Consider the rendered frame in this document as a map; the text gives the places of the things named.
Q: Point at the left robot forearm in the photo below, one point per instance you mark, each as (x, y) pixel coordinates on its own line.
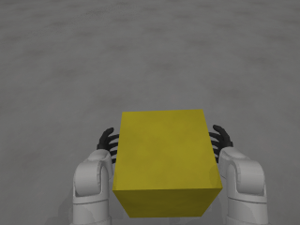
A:
(91, 191)

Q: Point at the right robot forearm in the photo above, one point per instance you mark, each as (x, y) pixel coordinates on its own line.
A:
(246, 188)

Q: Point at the robot left hand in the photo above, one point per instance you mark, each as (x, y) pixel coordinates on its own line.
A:
(105, 140)

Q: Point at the carton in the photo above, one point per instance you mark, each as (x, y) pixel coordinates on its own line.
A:
(165, 164)

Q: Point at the robot right hand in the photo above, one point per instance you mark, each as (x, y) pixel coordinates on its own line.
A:
(223, 140)

